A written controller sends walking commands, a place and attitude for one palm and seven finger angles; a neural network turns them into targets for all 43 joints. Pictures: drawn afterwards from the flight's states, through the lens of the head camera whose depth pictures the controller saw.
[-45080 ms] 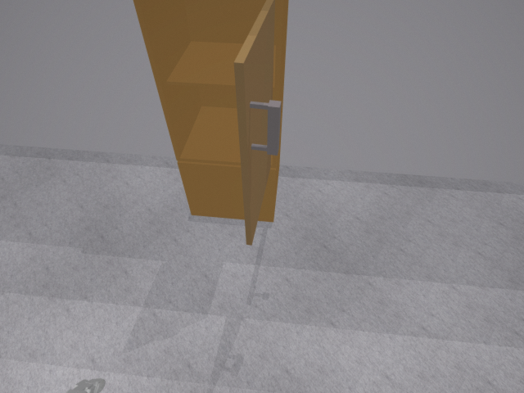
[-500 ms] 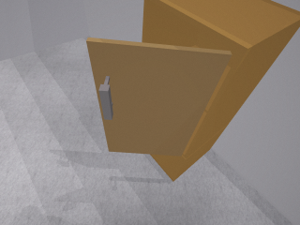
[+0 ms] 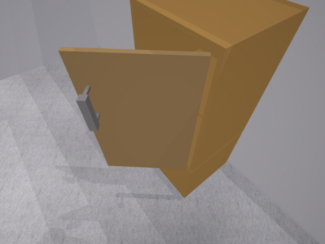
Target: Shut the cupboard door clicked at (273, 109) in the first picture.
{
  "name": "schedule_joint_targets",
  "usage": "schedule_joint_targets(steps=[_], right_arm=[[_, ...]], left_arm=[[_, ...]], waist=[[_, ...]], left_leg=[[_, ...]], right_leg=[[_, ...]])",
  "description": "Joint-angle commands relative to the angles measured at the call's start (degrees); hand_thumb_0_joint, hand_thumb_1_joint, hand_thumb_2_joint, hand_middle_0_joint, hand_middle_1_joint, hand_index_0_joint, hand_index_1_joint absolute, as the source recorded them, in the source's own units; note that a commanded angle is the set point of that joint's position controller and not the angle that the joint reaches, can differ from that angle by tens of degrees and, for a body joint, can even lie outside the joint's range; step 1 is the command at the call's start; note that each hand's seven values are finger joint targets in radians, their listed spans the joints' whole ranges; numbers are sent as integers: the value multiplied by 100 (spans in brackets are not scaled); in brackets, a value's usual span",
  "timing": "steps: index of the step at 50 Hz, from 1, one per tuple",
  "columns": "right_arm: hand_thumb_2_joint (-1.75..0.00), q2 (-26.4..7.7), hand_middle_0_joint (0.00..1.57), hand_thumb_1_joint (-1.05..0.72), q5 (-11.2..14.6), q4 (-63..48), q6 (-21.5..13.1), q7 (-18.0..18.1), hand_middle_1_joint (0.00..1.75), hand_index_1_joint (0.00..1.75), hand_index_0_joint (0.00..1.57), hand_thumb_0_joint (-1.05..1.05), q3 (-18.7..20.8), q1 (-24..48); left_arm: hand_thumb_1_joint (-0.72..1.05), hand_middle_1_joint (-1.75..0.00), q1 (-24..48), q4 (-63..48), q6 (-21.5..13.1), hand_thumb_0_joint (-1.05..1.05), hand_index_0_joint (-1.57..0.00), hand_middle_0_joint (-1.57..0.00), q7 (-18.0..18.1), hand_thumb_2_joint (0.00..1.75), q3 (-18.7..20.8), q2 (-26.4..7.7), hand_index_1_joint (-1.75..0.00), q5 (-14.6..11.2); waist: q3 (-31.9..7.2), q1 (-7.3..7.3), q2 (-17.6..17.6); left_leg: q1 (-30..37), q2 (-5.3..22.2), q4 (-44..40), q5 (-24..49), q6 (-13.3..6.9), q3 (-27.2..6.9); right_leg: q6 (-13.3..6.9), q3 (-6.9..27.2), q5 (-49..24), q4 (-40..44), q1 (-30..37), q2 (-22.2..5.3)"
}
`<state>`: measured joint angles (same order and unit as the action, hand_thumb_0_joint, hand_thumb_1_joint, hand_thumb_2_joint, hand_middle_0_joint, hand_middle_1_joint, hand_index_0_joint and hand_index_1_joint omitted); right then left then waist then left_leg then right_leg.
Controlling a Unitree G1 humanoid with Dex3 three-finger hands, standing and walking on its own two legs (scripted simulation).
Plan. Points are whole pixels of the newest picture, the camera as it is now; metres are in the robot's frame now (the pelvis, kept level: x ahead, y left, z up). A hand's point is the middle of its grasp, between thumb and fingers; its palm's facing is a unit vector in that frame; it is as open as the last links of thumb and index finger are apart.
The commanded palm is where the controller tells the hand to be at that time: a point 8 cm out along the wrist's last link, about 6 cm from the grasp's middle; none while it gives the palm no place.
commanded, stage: come to a stop and stand still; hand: left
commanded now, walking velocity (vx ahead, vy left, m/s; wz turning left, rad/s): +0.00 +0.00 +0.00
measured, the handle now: (91, 108) +0.46 +0.24 +0.05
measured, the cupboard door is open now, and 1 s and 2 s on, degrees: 49 49 49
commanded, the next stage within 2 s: look again from close up in 0.54 s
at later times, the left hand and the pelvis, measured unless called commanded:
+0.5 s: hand out of the picture +0.01 +0.21 -0.17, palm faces +0.01 -0.96 -0.26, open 7.3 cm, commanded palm none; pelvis -0.01 +0.01 +0.00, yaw +0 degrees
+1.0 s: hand out of the picture +0.05 +0.20 -0.17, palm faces -0.02 -0.97 -0.25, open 7.3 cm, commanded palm none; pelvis +0.01 +0.00 +0.00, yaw -1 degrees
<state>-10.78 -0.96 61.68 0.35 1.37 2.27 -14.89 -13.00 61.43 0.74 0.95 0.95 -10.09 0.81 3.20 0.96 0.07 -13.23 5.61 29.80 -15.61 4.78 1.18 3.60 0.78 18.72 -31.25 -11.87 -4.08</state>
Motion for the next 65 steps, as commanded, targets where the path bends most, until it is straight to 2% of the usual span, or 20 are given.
schedule_joint_targets(steps=[1,7,11,12,13,14,16,17,20,21,27,29,35,43,53,56,62,63,64,65], right_arm=[[-90,-321,20,-90,-4,-18,-64,14,30,30,20,0,4,-266],[-90,-345,20,-90,3,84,-76,9,30,30,20,0,-21,-234],[-90,-316,20,-90,11,102,-87,16,30,30,20,0,-19,-229],[-90,-734,20,-90,75,-355,-137,-21,30,30,20,0,75,294],[-90,-243,20,-90,60,-531,-106,-71,30,30,20,0,10,-80],[-90,-319,20,-90,44,-502,-132,-84,30,30,20,0,1,-260],[-90,-554,20,-90,-11,-538,-205,-72,30,30,20,0,13,-355],[-90,-645,20,-90,1,-599,-175,-56,30,30,20,0,22,-296],[-90,-601,20,-90,14,-738,-110,-54,30,30,20,0,2,-209],[-90,-534,20,-90,-1,-718,-114,-55,30,30,20,0,-17,-206],[-90,-654,20,-90,-18,-659,-101,-90,30,30,20,0,-33,-209],[-90,-671,20,-90,-17,-644,-105,-93,30,30,20,0,-35,-197],[-90,-708,20,-90,-11,-526,-142,-80,30,30,20,0,-46,-190],[-90,-685,20,-90,-10,-367,-128,-53,30,30,20,0,-55,-68],[-90,-693,20,-90,-9,-267,-122,-36,30,30,20,0,-40,36],[-90,-637,20,-90,-5,-252,-112,-25,30,30,20,0,-45,78],[-90,-718,20,-90,-7,-222,-130,-22,30,30,20,0,-43,73],[-90,-923,20,-90,81,-610,-133,-53,30,30,20,0,74,379],[-90,-1530,20,-90,87,-1742,-1366,573,30,30,20,0,205,-258],[-90,-1027,20,-90,467,-1990,-1775,698,30,30,20,0,0,263]], left_arm=[[90,-30,-253,-171,-120,0,-20,-20,39,90,87,-694,-30,2],[90,-30,-261,-80,-117,0,-20,-20,40,90,73,-667,-30,-2],[90,-30,-334,-29,-130,0,-20,-20,43,90,69,-629,-30,9],[90,-30,-907,202,-247,0,-20,-20,295,90,113,-829,-30,31],[90,-30,-455,-123,-315,0,-20,-20,250,90,137,-1084,-30,29],[90,-30,-280,-198,-300,0,-20,-20,219,90,114,-929,-30,32],[90,-30,-388,-262,-229,0,-20,-20,180,90,74,-671,-30,21],[90,-30,-439,-268,-199,0,-20,-20,166,90,74,-643,-30,23],[90,-30,-433,-243,-160,0,-20,-20,133,90,39,-653,-30,22],[90,-30,-362,-263,-157,0,-20,-20,119,90,34,-663,-30,30],[90,-30,-257,-375,-110,0,-20,-20,84,90,51,-891,-30,9],[90,-30,-246,-372,-119,0,-20,-20,79,90,50,-938,-30,4],[90,-30,-180,-376,-146,0,-20,-20,74,90,79,-1022,-30,-3],[90,-30,-113,-317,-152,0,-20,-20,79,90,102,-1061,-30,3],[90,-30,-33,-290,-157,0,-20,-20,75,90,130,-1073,-30,13],[90,-30,-49,-263,-153,0,-20,-20,69,90,117,-1010,-30,21],[90,-30,-45,-261,-157,0,-20,-20,64,90,134,-1024,-30,17],[90,-30,-652,-26,-249,0,-20,-20,292,90,137,-989,-30,16],[90,-30,4449,-9624,-2087,0,-20,-20,282,90,2930,-4831,-30,-735],[90,-32,-793,-6478,-1366,0,-22,-22,303,90,485,-1207,-32,-702]], waist=[[-14,-75,288],[2,-98,67],[-10,-110,177],[-139,-259,-86],[-611,121,-237],[-635,112,-323],[-540,-13,-1225],[-411,-43,-1099],[38,-40,28],[218,-31,67],[250,-62,-33],[128,-64,167],[-242,-86,158],[-252,-115,97],[-304,-109,7],[-158,-107,167],[-313,-113,-6],[-347,-216,438],[-2551,259,308],[-3048,-176,-1917]], left_leg=[[356,-53,-401,1165,-321,165],[373,-18,-585,1104,-317,140],[404,-10,-638,1104,-319,137],[42,113,654,1120,-212,271],[34,-156,224,60,-302,159],[110,-56,-60,406,-363,60],[47,302,-242,1731,-517,-183],[-44,336,-263,1702,-562,-215],[-246,83,-207,662,-513,-80],[-256,31,-310,565,-504,-62],[-232,-57,-574,86,-489,-68],[-94,-69,-519,235,-477,-18],[183,-23,-437,954,-463,67],[295,-3,-385,1259,-424,158],[410,9,-387,1368,-387,201],[416,16,-453,1229,-396,191],[477,37,-449,1445,-388,180],[-17,192,851,1402,-243,332],[1928,-109,1441,2289,-474,487],[1499,-378,603,3252,-532,-17]], right_leg=[[-224,113,-1447,879,-207,-156],[-207,61,-1214,981,-130,-127],[-204,26,-1264,1009,-58,-119],[-171,557,-3527,909,-20,-578],[-366,454,-2601,664,136,-672],[-379,205,-1481,366,-52,-350],[-315,-209,-673,26,-101,28],[-286,-273,-329,72,-109,100],[-294,-38,-347,376,-376,-28],[-294,-2,-391,418,-463,-30],[-246,44,109,506,-543,-47],[-242,81,-22,524,-545,-94],[-237,60,-885,394,-286,-155],[-255,67,-1405,374,-191,-194],[-267,91,-1613,418,-138,-187],[-268,115,-1552,529,-220,-166],[-258,72,-1643,497,-109,-166],[-169,557,-3764,662,33,-572],[-342,-123,-3547,-620,631,5],[-293,-615,-2300,-1674,-273,271]])
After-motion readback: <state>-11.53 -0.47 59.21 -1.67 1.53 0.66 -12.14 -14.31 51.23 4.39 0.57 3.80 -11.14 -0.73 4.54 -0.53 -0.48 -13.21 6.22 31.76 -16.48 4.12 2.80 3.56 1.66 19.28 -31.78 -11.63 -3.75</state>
